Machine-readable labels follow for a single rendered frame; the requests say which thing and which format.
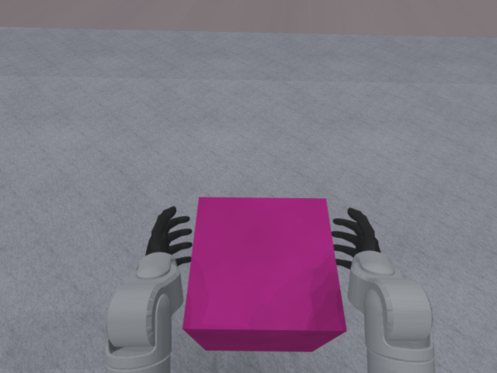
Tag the right robot hand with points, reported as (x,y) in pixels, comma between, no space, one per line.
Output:
(364,240)

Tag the right robot forearm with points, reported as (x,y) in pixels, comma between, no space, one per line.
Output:
(398,316)

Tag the carton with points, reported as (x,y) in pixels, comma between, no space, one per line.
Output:
(263,275)

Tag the left robot forearm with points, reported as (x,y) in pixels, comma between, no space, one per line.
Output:
(139,317)

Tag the left robot hand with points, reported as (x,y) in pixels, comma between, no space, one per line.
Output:
(161,238)

